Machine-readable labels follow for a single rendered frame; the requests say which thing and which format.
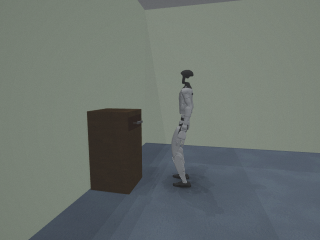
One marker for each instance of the robot left upper arm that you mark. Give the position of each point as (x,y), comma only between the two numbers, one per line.
(186,96)

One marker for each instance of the drawer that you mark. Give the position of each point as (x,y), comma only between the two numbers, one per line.
(132,122)

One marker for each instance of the handle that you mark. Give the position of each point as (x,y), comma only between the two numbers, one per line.
(138,122)

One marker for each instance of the left robot hand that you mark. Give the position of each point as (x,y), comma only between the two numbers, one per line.
(182,136)

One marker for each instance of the cabinet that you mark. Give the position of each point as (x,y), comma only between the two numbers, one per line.
(115,153)

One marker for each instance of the right robot thigh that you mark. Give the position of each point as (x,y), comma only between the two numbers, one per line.
(180,150)

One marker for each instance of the left robot forearm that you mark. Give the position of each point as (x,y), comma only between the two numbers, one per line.
(187,116)

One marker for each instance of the humanoid robot head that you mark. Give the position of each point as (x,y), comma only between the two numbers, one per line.
(186,74)

